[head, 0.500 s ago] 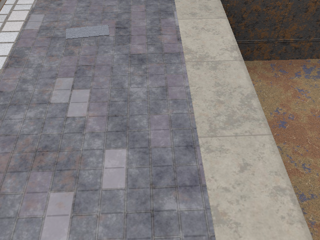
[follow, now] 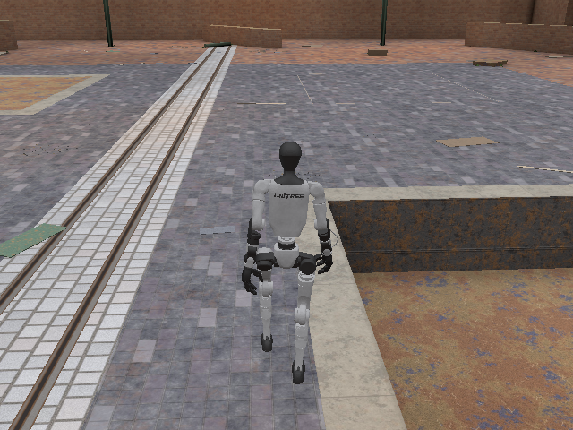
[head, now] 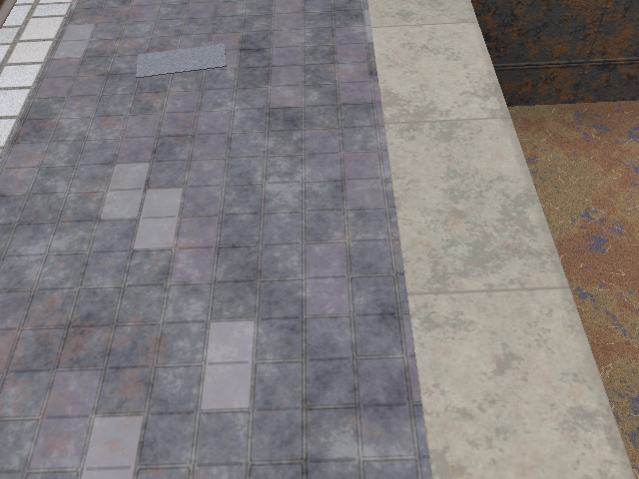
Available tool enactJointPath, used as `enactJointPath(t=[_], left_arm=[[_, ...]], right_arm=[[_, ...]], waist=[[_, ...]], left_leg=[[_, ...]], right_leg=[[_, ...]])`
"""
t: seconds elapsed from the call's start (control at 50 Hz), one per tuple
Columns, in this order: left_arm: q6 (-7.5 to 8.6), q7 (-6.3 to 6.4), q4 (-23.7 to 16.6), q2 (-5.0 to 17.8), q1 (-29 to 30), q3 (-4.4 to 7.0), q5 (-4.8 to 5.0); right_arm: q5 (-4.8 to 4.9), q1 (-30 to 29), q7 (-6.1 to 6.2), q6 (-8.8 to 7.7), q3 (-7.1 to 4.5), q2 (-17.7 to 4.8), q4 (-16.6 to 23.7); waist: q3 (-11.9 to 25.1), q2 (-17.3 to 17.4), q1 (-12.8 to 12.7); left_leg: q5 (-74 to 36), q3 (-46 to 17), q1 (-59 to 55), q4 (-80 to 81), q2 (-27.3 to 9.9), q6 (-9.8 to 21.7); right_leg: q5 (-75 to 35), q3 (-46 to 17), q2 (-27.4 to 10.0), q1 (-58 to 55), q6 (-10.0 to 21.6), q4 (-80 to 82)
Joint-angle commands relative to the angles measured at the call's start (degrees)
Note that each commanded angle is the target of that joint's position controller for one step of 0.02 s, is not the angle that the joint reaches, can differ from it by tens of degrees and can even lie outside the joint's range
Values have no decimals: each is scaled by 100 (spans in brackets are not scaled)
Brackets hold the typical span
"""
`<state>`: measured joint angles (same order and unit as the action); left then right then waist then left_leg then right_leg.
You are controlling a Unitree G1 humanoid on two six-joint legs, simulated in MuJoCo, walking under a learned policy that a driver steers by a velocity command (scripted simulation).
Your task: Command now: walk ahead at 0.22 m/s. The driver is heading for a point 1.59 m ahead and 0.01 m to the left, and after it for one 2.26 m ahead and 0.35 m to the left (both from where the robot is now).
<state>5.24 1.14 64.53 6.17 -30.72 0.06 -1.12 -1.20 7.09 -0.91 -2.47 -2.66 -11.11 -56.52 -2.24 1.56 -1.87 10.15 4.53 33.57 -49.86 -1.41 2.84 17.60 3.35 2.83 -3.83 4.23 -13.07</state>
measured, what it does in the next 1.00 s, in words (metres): walks ahead: left foot, then right foot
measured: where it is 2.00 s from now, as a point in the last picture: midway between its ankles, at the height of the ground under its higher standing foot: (332, 385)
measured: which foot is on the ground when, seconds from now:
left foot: up 0.00-0.10, down 0.12-1.00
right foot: down 0.00-0.14, up 0.16-0.44, down 0.46-1.00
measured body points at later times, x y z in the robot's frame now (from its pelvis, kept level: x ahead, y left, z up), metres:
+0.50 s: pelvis +0.13 +0.00 +0.00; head +0.13 +0.00 +0.44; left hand +0.13 +0.21 -0.17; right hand +0.12 -0.21 -0.17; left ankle +0.17 +0.06 -0.74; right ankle +0.13 -0.12 -0.74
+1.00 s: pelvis +0.18 -0.02 +0.00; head +0.17 -0.02 +0.45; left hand +0.13 +0.18 -0.17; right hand +0.15 -0.24 -0.16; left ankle +0.17 +0.06 -0.74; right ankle +0.13 -0.12 -0.74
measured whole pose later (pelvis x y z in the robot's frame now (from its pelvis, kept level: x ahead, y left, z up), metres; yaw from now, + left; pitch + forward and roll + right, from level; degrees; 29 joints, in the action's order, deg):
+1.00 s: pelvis +0.18 -0.02 +0.00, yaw +0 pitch -1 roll +0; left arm 1.3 1.9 65.3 6.5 -21.9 0.4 -0.9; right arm -0.5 20.6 1.5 -1.1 -0.3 -7.4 -64.2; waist -0.4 -0.2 0.2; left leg 19.6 3.7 11.5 -29.2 1.5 4.3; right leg 19.0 1.5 1.4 6.5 2.9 -26.1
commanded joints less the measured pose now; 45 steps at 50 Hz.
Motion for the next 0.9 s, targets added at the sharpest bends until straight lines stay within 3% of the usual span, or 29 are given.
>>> enactJointPath(t=[0.02, 0.08, 0.1, 0.12, 0.14, 0.16, 0.18, 0.2, 0.22, 0.26, 0.32, 0.4, 0.46, 0.48, 0.5, 0.54, 0.6, 0.66, 0.86, 0.9], left_arm=[[31, 82, -43, 615, -357, 16, -16], [68, 131, -68, 843, -130, 58, 33], [58, 118, -91, 891, 74, 76, 86], [61, 87, -113, 842, 128, 65, 149], [36, 101, -243, 558, -140, 17, 213], [-112, 108, -14, 255, -1098, 25, 416], [-234, 117, 34, 506, -872, 85, 154], [-278, 82, -116, 503, -212, 106, -43], [-315, 50, -180, 440, 105, 119, -118], [-469, 13, -120, 237, 80, 85, -129], [-613, 88, -18, 147, 68, 44, -27], [-698, 100, -54, 272, 535, 40, -4], [-630, 74, -42, 267, 648, -1, -68], [-572, 84, -59, 355, 616, -8, -89], [-526, 90, -28, 515, 729, 17, -4], [-425, 87, 6, 378, 785, -17, 61], [-352, 120, -3, 398, 807, -19, 83], [-344, 122, 26, 394, 729, -22, 74], [-356, 114, 109, 372, 594, -21, 53], [-367, 111, 149, 379, 511, -6, 25]], right_arm=[[70, -254, 55, -3, 128, 103, 274], [85, 738, 161, -43, 54, -248, -67], [49, 1261, 187, -98, 10, -342, -245], [-52, 1745, 207, -177, -40, -500, -415], [-160, 2291, 196, -230, -133, -962, -500], [27, 2151, 160, -189, -76, -828, -461], [205, 1492, 137, -128, -68, -713, -274], [198, 865, 165, -102, 28, -393, -139], [146, 621, 200, -96, 134, -115, -112], [60, 651, 276, -107, 213, -16, -207], [-15, 1008, 267, -152, 224, -213, -327], [61, 1025, 256, -27, 209, -342, -305], [110, 1060, 260, 70, 215, -273, -321], [105, 1142, 255, 81, 209, -249, -337], [138, 1330, 246, 122, 203, -134, -363], [83, 1503, 246, 119, 212, -77, -466], [68, 1596, 248, 85, 216, -69, -560], [79, 1570, 261, 70, 238, -5, -616], [99, 1608, 307, 77, 256, 44, -763], [86, 1646, 304, 94, 243, 36, -799]], waist=[[-534, -961, 70], [42, -1139, 480], [207, -1002, 784], [461, -786, 973], [1164, 160, 930], [2140, 665, 450], [1613, 152, 344], [638, 104, 289], [151, -80, 151], [-37, 76, -80], [209, 175, -79], [98, 365, 23], [-295, 99, -4], [-408, -7, 45], [-656, -456, 237], [-465, -624, 303], [-233, -422, 336], [-232, -277, 306], [-230, -199, 239], [-191, -208, 229]], left_leg=[[-392, 537, -623, 1131, 477, 12], [-619, 313, -1803, 1596, 629, 291], [-1102, 206, -2306, 2197, 536, 384], [-2137, -82, -3138, 2629, 160, 480], [-5356, -1339, -4403, 2017, -1329, 899], [-6597, -2694, -4802, 2129, -2388, 1897], [-4638, -2519, -3709, 2688, -2182, 1988], [-3143, -2235, -2794, 3170, -1884, 1819], [-2528, -1871, -2106, 3512, -1623, 1535], [-2358, -1151, -1406, 3684, -1145, 1115], [-2009, -988, -1663, 3600, -989, 941], [733, -1189, -1364, 3914, -905, 743], [1959, -1251, -851, 4021, -780, 339], [1880, -1241, -889, 3931, -693, 199], [1344, -997, -1250, 3862, -422, 112], [377, -830, -2175, 3422, -362, 133], [-147, -774, -2526, 3229, -376, 152], [-290, -740, -2506, 3198, -384, 133], [-698, -714, -2535, 3102, -427, 110], [160, -657, -2509, 3085, -292, 133]], right_leg=[[-5850, -194, -975, 762, 100, -400], [-6559, -403, -1187, 580, 60, -1390], [-6168, -389, -1166, 556, 34, -2041], [-4944, -347, -968, 939, -11, -2892], [-1373, -33, -415, 1847, -112, -4643], [1824, -405, 103, 2216, -187, -5931], [1490, -641, -139, 2218, -204, -6023], [1276, -593, -239, 2486, -216, -5868], [1065, -618, -403, 2366, -238, -5366], [853, -505, -481, 1707, -304, -4405], [941, -336, -355, 1479, -361, -3235], [147, -230, -374, 1230, -353, -2278], [-523, -396, -564, 826, -302, -1260], [-514, -649, -799, 855, -285, -910], [-244, -794, -806, 1540, -229, -810], [-336, -824, -839, 1907, -251, -549], [-647, -837, -866, 1765, -223, -452], [-823, -824, -875, 1632, -183, -449], [-1272, -749, -875, 1370, -150, -488], [-444, -709, -754, 1363, -91, -435]])
Velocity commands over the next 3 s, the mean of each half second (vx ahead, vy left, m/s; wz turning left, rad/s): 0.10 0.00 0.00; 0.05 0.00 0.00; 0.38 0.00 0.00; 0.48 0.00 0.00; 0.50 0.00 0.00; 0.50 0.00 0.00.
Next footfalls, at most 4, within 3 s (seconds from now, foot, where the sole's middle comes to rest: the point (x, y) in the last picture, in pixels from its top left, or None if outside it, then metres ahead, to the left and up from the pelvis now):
0.12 left None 0.21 0.06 -0.78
0.46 right None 0.17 -0.13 -0.78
1.22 left None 0.32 0.10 -0.78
1.72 right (380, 394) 0.66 -0.04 -0.78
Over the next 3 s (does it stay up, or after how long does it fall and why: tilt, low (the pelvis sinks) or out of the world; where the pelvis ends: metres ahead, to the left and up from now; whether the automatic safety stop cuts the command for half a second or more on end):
stays up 1.21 0.01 0.00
